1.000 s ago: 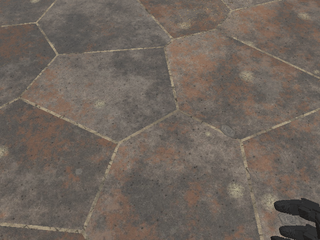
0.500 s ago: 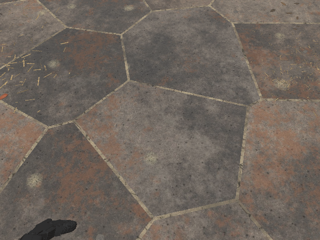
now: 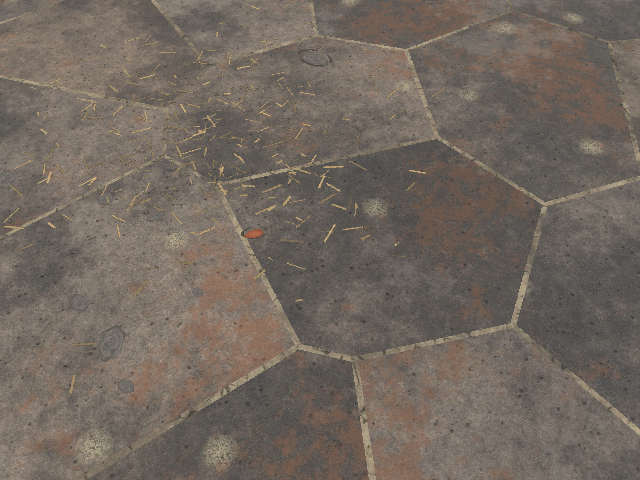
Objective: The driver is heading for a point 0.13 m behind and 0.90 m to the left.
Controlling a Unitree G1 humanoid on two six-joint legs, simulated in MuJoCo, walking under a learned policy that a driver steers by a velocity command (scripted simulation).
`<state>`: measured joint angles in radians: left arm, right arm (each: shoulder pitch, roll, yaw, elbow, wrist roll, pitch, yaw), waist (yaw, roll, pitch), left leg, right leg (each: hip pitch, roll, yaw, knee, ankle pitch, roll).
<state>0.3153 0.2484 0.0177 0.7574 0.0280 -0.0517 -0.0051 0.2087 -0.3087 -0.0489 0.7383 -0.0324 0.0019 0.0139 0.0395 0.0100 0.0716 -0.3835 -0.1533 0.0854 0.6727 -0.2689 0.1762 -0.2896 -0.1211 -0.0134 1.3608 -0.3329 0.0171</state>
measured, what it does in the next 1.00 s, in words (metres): walks ahead, turning left: right foot, then left foot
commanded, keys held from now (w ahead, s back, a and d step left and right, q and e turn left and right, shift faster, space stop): w+shift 0.08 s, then shift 0.26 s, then q+shift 0.42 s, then w+q+shift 0.24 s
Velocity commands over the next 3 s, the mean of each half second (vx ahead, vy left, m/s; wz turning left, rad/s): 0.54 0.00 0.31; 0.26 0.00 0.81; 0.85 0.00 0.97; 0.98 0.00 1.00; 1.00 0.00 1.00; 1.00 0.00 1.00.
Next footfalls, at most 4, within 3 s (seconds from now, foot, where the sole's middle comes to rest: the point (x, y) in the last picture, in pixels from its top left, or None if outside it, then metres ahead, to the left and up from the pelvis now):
0.32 right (401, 452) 0.51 -0.10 -0.75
0.80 left None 0.45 0.11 -0.75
1.22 right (323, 339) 0.76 0.06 -0.75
1.68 left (131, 310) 0.83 0.52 -0.75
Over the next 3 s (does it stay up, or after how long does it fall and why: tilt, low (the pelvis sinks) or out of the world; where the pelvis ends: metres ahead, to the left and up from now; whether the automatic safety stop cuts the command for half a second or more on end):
stays up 0.61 1.52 0.00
